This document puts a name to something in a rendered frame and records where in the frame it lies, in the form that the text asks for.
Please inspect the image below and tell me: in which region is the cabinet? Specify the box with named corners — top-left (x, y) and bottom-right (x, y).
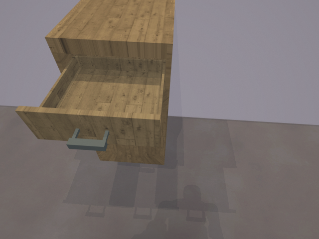
top-left (45, 0), bottom-right (175, 165)

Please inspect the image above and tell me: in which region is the drawer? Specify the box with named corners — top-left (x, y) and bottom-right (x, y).
top-left (15, 55), bottom-right (166, 147)

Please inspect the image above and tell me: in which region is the handle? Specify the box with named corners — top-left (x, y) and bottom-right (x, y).
top-left (66, 128), bottom-right (109, 151)

